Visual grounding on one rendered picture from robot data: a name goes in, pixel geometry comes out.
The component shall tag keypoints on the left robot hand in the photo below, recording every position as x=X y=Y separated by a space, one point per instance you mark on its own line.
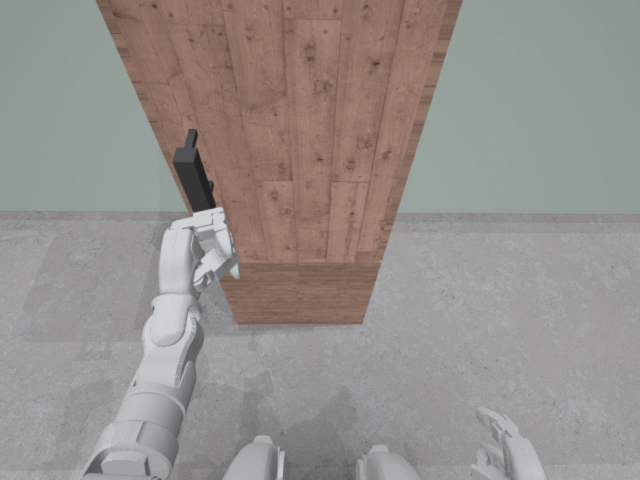
x=181 y=253

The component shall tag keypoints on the robot right shin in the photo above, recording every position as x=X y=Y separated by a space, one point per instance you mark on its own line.
x=379 y=448

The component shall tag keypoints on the robot right thigh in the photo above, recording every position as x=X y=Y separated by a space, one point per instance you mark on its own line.
x=384 y=466

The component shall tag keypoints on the robot left forearm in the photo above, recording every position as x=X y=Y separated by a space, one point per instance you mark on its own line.
x=142 y=440

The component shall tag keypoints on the handle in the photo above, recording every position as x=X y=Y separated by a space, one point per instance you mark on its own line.
x=190 y=170

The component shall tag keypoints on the right robot hand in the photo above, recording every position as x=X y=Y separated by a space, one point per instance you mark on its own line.
x=519 y=459

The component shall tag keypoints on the cupboard door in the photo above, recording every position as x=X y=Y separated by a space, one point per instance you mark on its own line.
x=303 y=109

